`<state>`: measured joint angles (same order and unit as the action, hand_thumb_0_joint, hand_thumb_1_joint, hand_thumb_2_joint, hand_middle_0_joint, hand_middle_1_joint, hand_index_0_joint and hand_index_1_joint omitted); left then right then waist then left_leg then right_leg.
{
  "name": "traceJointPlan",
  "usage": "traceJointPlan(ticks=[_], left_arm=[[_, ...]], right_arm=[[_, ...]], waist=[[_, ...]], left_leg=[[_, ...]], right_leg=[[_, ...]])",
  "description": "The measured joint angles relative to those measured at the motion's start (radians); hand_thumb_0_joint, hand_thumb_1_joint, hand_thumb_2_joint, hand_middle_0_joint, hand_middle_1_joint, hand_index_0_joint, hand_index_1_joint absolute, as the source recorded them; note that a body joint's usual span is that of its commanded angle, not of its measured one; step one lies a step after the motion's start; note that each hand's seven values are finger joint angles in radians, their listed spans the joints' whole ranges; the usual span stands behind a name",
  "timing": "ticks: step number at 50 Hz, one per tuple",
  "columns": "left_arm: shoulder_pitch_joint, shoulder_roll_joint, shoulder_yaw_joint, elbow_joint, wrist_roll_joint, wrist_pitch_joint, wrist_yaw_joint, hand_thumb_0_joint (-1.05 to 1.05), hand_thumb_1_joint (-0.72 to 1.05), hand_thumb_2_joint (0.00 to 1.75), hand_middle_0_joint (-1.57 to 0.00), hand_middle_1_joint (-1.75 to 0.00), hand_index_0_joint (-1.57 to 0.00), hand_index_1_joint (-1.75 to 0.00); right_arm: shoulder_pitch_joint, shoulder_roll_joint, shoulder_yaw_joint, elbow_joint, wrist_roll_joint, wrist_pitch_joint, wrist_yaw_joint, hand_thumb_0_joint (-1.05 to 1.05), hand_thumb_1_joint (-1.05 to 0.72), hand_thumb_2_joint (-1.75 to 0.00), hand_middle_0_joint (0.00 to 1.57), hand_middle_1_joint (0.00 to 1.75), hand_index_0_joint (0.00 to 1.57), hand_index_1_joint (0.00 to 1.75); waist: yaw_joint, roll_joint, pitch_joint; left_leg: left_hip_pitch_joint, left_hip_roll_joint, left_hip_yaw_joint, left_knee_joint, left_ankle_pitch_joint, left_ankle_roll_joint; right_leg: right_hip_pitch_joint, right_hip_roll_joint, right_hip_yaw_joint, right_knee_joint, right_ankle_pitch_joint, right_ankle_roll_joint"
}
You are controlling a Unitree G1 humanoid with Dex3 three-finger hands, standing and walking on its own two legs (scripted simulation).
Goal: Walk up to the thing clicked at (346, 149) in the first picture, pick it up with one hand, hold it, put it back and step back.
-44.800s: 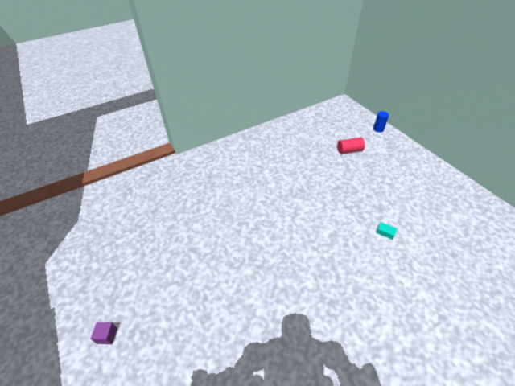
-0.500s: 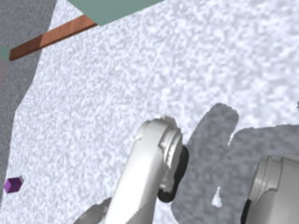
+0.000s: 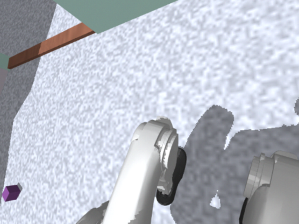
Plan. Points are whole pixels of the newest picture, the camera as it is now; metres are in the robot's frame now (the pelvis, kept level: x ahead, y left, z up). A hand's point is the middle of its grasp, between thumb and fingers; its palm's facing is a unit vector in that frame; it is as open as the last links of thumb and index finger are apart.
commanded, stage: withdraw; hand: right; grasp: from above
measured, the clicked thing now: out of the picture +0.47 -0.32 -0.26
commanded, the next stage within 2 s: home in 0.76 s
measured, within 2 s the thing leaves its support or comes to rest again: neither
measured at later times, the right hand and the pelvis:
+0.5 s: hand out of the picture +0.44 -0.33 -0.04, palm faces -0.52 +0.11 -0.84, open 12.7 cm; pelvis -0.01 +0.01 +0.07, yaw -8 degrees
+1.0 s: hand out of the picture +0.46 -0.33 -0.11, palm faces -0.31 +0.07 -0.95, open 12.5 cm; pelvis +0.00 +0.01 +0.03, yaw -6 degrees
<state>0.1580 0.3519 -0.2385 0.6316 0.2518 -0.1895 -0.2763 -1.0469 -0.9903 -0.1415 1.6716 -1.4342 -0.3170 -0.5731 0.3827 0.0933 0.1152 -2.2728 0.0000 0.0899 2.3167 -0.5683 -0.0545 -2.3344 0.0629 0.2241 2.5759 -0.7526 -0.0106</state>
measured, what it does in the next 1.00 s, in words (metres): stands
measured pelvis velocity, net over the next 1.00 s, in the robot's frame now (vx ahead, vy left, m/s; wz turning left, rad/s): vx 0.00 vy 0.01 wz -0.11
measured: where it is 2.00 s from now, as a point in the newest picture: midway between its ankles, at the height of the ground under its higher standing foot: (204, 211)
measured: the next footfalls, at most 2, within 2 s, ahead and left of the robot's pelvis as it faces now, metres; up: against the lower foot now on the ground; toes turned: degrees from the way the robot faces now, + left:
none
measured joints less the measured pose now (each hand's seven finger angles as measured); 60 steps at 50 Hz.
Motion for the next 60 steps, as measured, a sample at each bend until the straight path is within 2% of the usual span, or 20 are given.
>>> traceJointPlan(ticks=[3, 5, 10, 12, 15, 20, 24, 27, 29, 31, 36, 41, 43, 45, 49, 53, 57, 60], left_arm=[[0.018, -0.007, 0.026, 0.01, -0.004, 0.0, -0.012, 0.0, 0.9, 0.9, -0.2, -0.3, -0.2, -0.29], [0.033, -0.011, 0.053, 0.019, -0.013, 0.004, -0.021, 0.0, 0.91, 0.9, -0.2, -0.3, -0.2, -0.29], [0.052, -0.025, 0.123, 0.068, -0.066, 0.034, -0.036, 0.0, 0.91, 0.9, -0.2, -0.3, -0.2, -0.29], [0.047, -0.03, 0.148, 0.079, -0.088, 0.059, -0.032, 0.0, 0.91, 0.9, -0.2, -0.3, -0.2, -0.29], [0.029, -0.033, 0.174, 0.078, -0.116, 0.099, -0.013, 0.0, 0.91, 0.9, -0.2, -0.3, -0.2, -0.29], [0.002, -0.025, 0.184, 0.048, -0.154, 0.148, 0.047, 0.0, 0.91, 0.9, -0.2, -0.3, -0.2, -0.29], [-0.006, -0.013, 0.178, 0.017, -0.162, 0.177, 0.105, 0.0, 0.92, 0.9, -0.2, -0.3, -0.2, -0.29], [0.0, -0.001, 0.171, 0.006, -0.16, 0.193, 0.138, 0.0, 0.92, 0.91, -0.2, -0.3, -0.2, -0.29], [0.007, 0.006, 0.165, 0.007, -0.156, 0.2, 0.154, 0.0, 0.92, 0.91, -0.2, -0.3, -0.2, -0.29], [0.014, 0.011, 0.158, 0.013, -0.148, 0.204, 0.163, 0.0, 0.92, 0.91, -0.2, -0.3, -0.2, -0.29], [0.017, 0.006, 0.146, 0.036, -0.125, 0.202, 0.165, 0.0, 0.92, 0.9, -0.2, -0.3, -0.2, -0.29], [0.015, -0.024, 0.15, 0.058, -0.102, 0.175, 0.157, 0.0, 0.92, 0.9, -0.2, -0.3, -0.2, -0.29], [0.019, -0.04, 0.157, 0.066, -0.097, 0.163, 0.151, 0.0, 0.91, 0.9, -0.2, -0.3, -0.2, -0.29], [0.026, -0.055, 0.164, 0.074, -0.095, 0.152, 0.143, 0.0, 0.91, 0.9, -0.2, -0.3, -0.2, -0.29], [0.035, -0.078, 0.171, 0.091, -0.1, 0.136, 0.128, 0.0, 0.9, 0.9, -0.2, -0.3, -0.2, -0.29], [0.046, -0.086, 0.181, 0.092, -0.118, 0.131, 0.118, 0.0, 0.9, 0.89, -0.2, -0.3, -0.2, -0.29], [0.073, -0.081, 0.199, 0.074, -0.148, 0.149, 0.111, 0.0, 0.9, 0.89, -0.2, -0.3, -0.2, -0.29], [0.089, -0.068, 0.208, 0.053, -0.179, 0.179, 0.115, 0.0, 0.89, 0.89, -0.2, -0.3, -0.2, -0.29]], right_arm=[[0.018, 0.023, -0.028, -0.053, 0.003, 0.018, -0.016, 0.0, 0.31, -0.88, 0.28, 0.86, 0.27, 0.87], [0.033, 0.05, -0.032, -0.101, 0.018, 0.046, -0.014, 0.0, 0.32, -0.88, 0.27, 0.86, 0.27, 0.87], [0.07, 0.16, 0.021, -0.239, 0.11, 0.143, 0.031, 0.0, 0.35, -0.89, 0.26, 0.87, 0.25, 0.88], [0.075, 0.197, 0.05, -0.27, 0.153, 0.184, 0.076, 0.0, 0.35, -0.89, 0.26, 0.87, 0.25, 0.89], [0.067, 0.232, 0.096, -0.296, 0.213, 0.228, 0.174, 0.0, 0.34, -0.89, 0.26, 0.87, 0.25, 0.89], [0.023, 0.256, 0.15, -0.306, 0.293, 0.224, 0.36, 0.0, 0.34, -0.89, 0.28, 0.86, 0.26, 0.89], [0.008, 0.254, 0.159, -0.316, 0.298, 0.167, 0.456, 0.0, 0.33, -0.89, 0.3, 0.86, 0.27, 0.89], [0.015, 0.247, 0.145, -0.321, 0.288, 0.101, 0.481, 0.0, 0.32, -0.88, 0.31, 0.85, 0.29, 0.88], [0.024, 0.24, 0.139, -0.319, 0.271, 0.053, 0.47, 0.01, 0.31, -0.87, 0.33, 0.83, 0.3, 0.87], [0.029, 0.231, 0.139, -0.307, 0.242, 0.011, 0.438, 0.01, 0.29, -0.86, 0.34, 0.82, 0.32, 0.85], [0.018, 0.215, 0.134, -0.215, 0.161, -0.043, 0.301, 0.0, 0.27, -0.84, 0.36, 0.79, 0.33, 0.83], [0.02, 0.208, 0.098, -0.166, 0.083, -0.033, 0.173, 0.0, 0.26, -0.82, 0.36, 0.78, 0.35, 0.8], [0.026, 0.21, 0.075, -0.177, 0.065, -0.012, 0.135, 0.0, 0.26, -0.81, 0.36, 0.77, 0.35, 0.79], [0.029, 0.216, 0.048, -0.194, 0.063, 0.016, 0.107, 0.0, 0.25, -0.81, 0.36, 0.77, 0.35, 0.79], [0.001, 0.22, 0.028, -0.197, 0.099, 0.088, 0.092, 0.0, 0.26, -0.83, 0.33, 0.77, 0.32, 0.79], [-0.006, 0.225, 0.029, -0.234, 0.168, 0.152, 0.156, 0.0, 0.24, -0.86, 0.29, 0.73, 0.28, 0.76], [0.057, 0.263, 0.032, -0.34, 0.291, 0.204, 0.275, 0.0, 0.15, -0.88, 0.26, 0.68, 0.25, 0.71], [0.169, 0.306, 0.042, -0.483, 0.413, 0.241, 0.387, 0.0, 0.03, -0.89, 0.24, 0.63, 0.23, 0.65]], waist=[[-0.011, -0.014, -0.033], [-0.024, -0.034, -0.065], [-0.085, -0.104, -0.171], [-0.107, -0.127, -0.202], [-0.133, -0.152, -0.222], [-0.155, -0.169, -0.209], [-0.156, -0.162, -0.178], [-0.154, -0.146, -0.164], [-0.152, -0.133, -0.161], [-0.148, -0.118, -0.158], [-0.131, -0.087, -0.149], [-0.112, -0.078, -0.14], [-0.106, -0.081, -0.141], [-0.103, -0.086, -0.15], [-0.101, -0.109, -0.177], [-0.115, -0.148, -0.2], [-0.151, -0.185, -0.227], [-0.184, -0.206, -0.245]], left_leg=[[-0.007, 0.004, -0.004, 0.003, -0.006, 0.006], [-0.015, 0.008, -0.009, 0.002, -0.012, 0.007], [-0.024, 0.019, -0.034, -0.024, -0.031, 0.01], [-0.014, 0.022, -0.051, -0.043, -0.036, 0.008], [0.016, 0.025, -0.076, -0.08, -0.036, 0.001], [0.074, 0.034, -0.098, -0.144, -0.019, -0.001], [0.105, 0.039, -0.099, -0.182, 0.002, 0.002], [0.106, 0.04, -0.094, -0.192, 0.015, 0.0], [0.098, 0.041, -0.089, -0.188, 0.021, 0.0], [0.085, 0.04, -0.084, -0.176, 0.025, 0.001], [0.046, 0.037, -0.076, -0.13, 0.028, -0.002], [0.002, 0.032, -0.075, -0.09, 0.028, 0.004], [-0.013, 0.031, -0.079, -0.079, 0.025, 0.008], [-0.027, 0.032, -0.086, -0.071, 0.02, 0.01], [-0.04, 0.033, -0.097, -0.072, 0.006, 0.01], [-0.018, 0.035, -0.099, -0.098, -0.011, 0.003], [0.038, 0.038, -0.102, -0.144, -0.03, -0.008], [0.103, 0.042, -0.101, -0.195, -0.04, -0.013]], right_leg=[[-0.002, 0.002, -0.004, -0.005, -0.005, 0.005], [-0.005, 0.002, -0.01, -0.013, -0.009, 0.007], [-0.003, -0.001, -0.043, -0.066, -0.017, 0.003], [0.014, -0.005, -0.065, -0.1, -0.015, -0.002], [0.056, -0.01, -0.096, -0.158, -0.006, -0.009], [0.124, -0.009, -0.125, -0.249, 0.028, -0.007], [0.158, -0.007, -0.127, -0.298, 0.057, 0.001], [0.16, -0.004, -0.121, -0.31, 0.072, 0.008], [0.151, -0.002, -0.115, -0.306, 0.078, 0.014], [0.138, -0.001, -0.108, -0.293, 0.08, 0.021], [0.094, 0.005, -0.094, -0.238, 0.079, 0.028], [0.044, 0.007, -0.09, -0.187, 0.076, 0.025], [0.028, 0.008, -0.094, -0.175, 0.074, 0.02], [0.014, 0.008, -0.102, -0.17, 0.071, 0.016], [0.001, 0.006, -0.116, -0.174, 0.06, 0.005], [0.022, 0.002, -0.122, -0.198, 0.042, -0.006], [0.081, -0.005, -0.129, -0.247, 0.02, -0.014], [0.148, -0.009, -0.134, -0.301, 0.01, -0.018]])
